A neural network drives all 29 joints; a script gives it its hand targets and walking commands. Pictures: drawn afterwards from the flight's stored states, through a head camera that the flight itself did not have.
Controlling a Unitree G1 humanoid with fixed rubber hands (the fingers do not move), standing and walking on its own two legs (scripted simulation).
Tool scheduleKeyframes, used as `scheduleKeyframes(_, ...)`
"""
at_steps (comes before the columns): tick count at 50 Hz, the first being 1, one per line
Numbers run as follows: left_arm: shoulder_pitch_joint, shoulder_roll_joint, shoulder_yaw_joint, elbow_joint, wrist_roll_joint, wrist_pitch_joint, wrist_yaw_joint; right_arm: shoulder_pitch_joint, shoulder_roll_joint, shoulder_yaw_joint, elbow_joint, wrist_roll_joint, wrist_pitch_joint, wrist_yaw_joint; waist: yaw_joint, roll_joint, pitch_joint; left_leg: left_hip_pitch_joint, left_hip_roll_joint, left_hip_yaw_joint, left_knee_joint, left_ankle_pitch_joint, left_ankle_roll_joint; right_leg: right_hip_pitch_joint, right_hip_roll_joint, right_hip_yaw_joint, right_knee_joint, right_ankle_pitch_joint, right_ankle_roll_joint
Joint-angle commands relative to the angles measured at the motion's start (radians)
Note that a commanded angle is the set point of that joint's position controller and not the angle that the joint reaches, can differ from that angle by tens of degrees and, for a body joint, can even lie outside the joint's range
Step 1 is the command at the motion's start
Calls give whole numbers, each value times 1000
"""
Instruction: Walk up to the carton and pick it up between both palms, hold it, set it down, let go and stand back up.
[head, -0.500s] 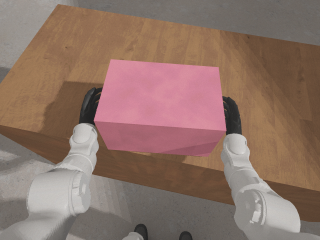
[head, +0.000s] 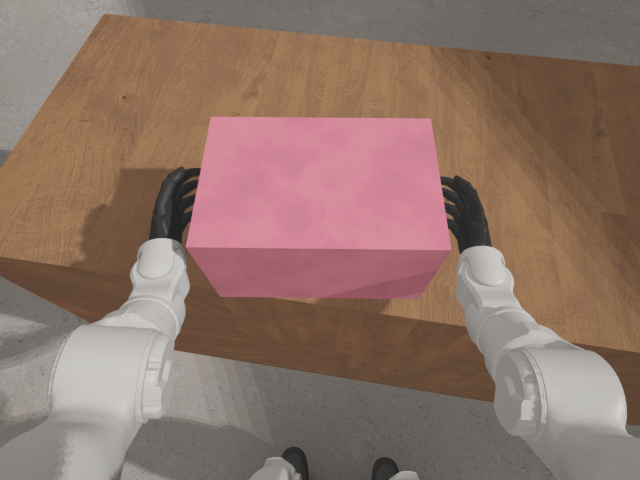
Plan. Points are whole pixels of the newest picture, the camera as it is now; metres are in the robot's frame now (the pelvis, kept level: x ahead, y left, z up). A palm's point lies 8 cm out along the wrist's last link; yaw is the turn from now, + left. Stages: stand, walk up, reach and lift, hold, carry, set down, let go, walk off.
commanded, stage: set down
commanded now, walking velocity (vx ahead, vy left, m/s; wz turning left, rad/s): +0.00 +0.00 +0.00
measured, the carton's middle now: (319, 212) +0.46 +0.03 -0.02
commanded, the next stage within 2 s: none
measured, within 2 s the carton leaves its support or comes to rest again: neither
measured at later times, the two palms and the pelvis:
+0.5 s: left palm (107, 185) +0.44 +0.27 +0.08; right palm (544, 183) +0.44 -0.23 +0.08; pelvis -0.02 -0.01 -0.01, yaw +0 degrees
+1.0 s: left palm (83, 159) +0.43 +0.26 +0.14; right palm (582, 167) +0.43 -0.24 +0.13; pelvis -0.01 -0.02 +0.01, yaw +1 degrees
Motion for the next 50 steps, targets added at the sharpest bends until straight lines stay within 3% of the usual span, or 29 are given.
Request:
scheduleKeyframes(1, -542, 245, -117, -301, -177, 32, 24, -546, -251, 203, -264, 257, 19, -28, -21, 9, -1002, 538, -22, -12, 102, 557, -115, 340, 69, 20, 78, 405, -2)
scheduleKeyframes(6, -546, 271, -201, -191, -217, 149, -10, -562, -342, 262, -194, 360, 117, -3, -9, 11, -814, 586, -11, -35, 89, 446, -116, 190, 69, -7, 67, 236, -1)
scheduleKeyframes(9, -547, 307, -238, -254, -237, 229, -14, -551, -415, 318, -196, 458, 178, 21, -2, 39, -781, 639, -2, -49, 87, 471, -121, 142, 70, -11, 58, 225, -6)
scheduleKeyframes(14, -578, 350, -261, -314, -261, 308, -28, -577, -427, 378, -230, 532, 263, 51, 14, -3, -701, 594, -6, -52, 52, 380, -93, 160, 61, -9, 36, 204, 1)
scheduleKeyframes(16, -595, 358, -278, -311, -270, 315, -33, -583, -418, 382, -237, 536, 284, 56, 11, 6, -680, 574, -7, -54, 34, 334, -87, 161, 52, -9, 31, 187, 0)
scheduleKeyframes(17, -603, 372, -281, -362, -284, 320, -33, -591, -432, 384, -287, 544, 288, 59, 14, 13, -719, 582, -8, -51, 33, 344, -84, 173, 50, -5, 30, 210, 0)
scheduleKeyframes(18, -606, 369, -290, -326, -287, 322, -39, -588, -416, 386, -268, 542, 298, 57, 5, 12, -688, 566, -11, -50, 31, 324, -81, 177, 45, -2, 25, 198, -3)
scheduleKeyframes(22, -631, 437, -276, -449, -317, 322, -50, -598, -439, 370, -415, 541, 311, 46, -5, 11, -833, 552, -27, -38, 38, 348, -66, 261, 41, 3, 40, 290, 6)
scheduleKeyframes(24, -642, 436, -278, -415, -323, 320, -59, -595, -422, 345, -386, 521, 324, 35, -21, 31, -810, 537, -27, -38, 34, 299, -61, 248, 35, 1, 41, 249, 1)
scheduleKeyframes(29, -636, 489, -232, -561, -296, 376, -56, -589, -501, 282, -503, 495, 335, 5, -43, 86, -954, 670, -27, -38, 56, 433, -91, 276, 52, -11, 29, 364, -2)
scheduleKeyframes(31, -615, 499, -206, -557, -282, 402, -58, -580, -498, 272, -506, 486, 352, -10, -48, 61, -934, 694, -25, -44, 53, 436, -92, 295, 55, -13, 17, 371, 2)
scheduleKeyframes(33, -603, 513, -188, -634, -282, 432, -54, -571, -518, 261, -571, 487, 365, -20, -46, 82, -951, 725, -30, -40, 42, 467, -97, 333, 59, -13, 7, 403, 3)
scheduleKeyframes(34, -593, 511, -180, -602, -276, 444, -55, -573, -504, 257, -558, 481, 378, -25, -47, 65, -902, 717, -31, -40, 31, 443, -91, 333, 60, -13, -2, 379, 3)
scheduleKeyframes(35, -573, 511, -178, -643, -275, 458, -56, -558, -512, 257, -594, 484, 386, -30, -47, 75, -920, 735, -32, -40, 26, 458, -92, 356, 60, -9, -9, 397, 2)
scheduleKeyframes(38, -546, 504, -171, -556, -274, 486, -61, -559, -483, 256, -579, 472, 426, -39, -40, 33, -785, 694, -29, -50, -23, 361, -76, 369, 56, -8, -42, 306, 3)
scheduleKeyframes(39, -544, 506, -167, -606, -276, 491, -58, -546, -487, 255, -616, 474, 430, -41, -40, 32, -798, 707, -33, -45, -28, 380, -77, 388, 59, -8, -46, 323, 3)
scheduleKeyframes(45, -487, 487, -189, -500, -272, 489, -77, -480, -414, 322, -526, 508, 477, -34, -24, 26, -575, 690, -30, -53, -72, 318, -56, 400, 43, 1, -79, 237, -10)
scheduleKeyframes(50, -363, 455, -173, -492, -238, 453, -112, -367, -365, 361, -520, 526, 440, -40, -24, 9, -497, 697, -33, -55, -78, 385, -49, 466, 39, 1, -80, 303, -7)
